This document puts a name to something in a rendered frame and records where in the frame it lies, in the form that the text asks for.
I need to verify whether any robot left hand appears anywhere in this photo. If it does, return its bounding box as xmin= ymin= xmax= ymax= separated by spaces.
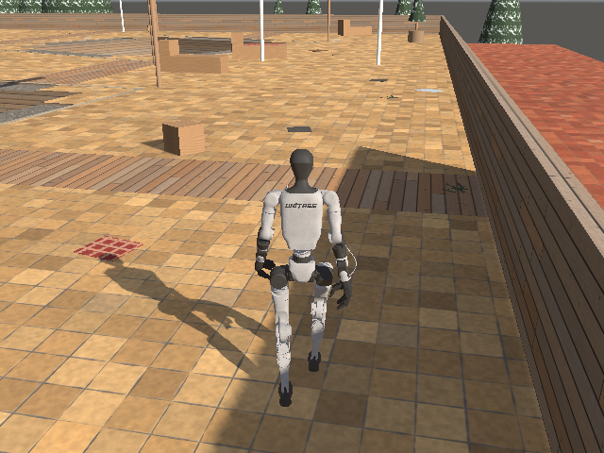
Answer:
xmin=255 ymin=259 xmax=276 ymax=279

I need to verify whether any left robot forearm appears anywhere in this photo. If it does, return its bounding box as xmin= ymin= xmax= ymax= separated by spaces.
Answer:
xmin=256 ymin=227 xmax=270 ymax=262

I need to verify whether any robot left upper arm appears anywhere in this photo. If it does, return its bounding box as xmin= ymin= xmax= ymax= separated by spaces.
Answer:
xmin=260 ymin=190 xmax=282 ymax=241

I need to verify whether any right robot forearm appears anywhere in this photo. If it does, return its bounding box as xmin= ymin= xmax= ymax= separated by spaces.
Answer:
xmin=332 ymin=230 xmax=351 ymax=282

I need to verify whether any robot right upper arm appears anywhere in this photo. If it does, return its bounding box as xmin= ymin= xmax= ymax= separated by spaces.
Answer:
xmin=321 ymin=190 xmax=343 ymax=244

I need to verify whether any robot right hand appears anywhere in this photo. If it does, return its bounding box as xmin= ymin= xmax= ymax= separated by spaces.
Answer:
xmin=329 ymin=279 xmax=352 ymax=310

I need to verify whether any right robot foot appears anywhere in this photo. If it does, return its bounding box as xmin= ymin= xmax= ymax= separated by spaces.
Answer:
xmin=308 ymin=352 xmax=321 ymax=372

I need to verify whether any robot right thigh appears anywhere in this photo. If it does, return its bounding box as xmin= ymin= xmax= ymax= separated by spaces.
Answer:
xmin=310 ymin=262 xmax=333 ymax=319

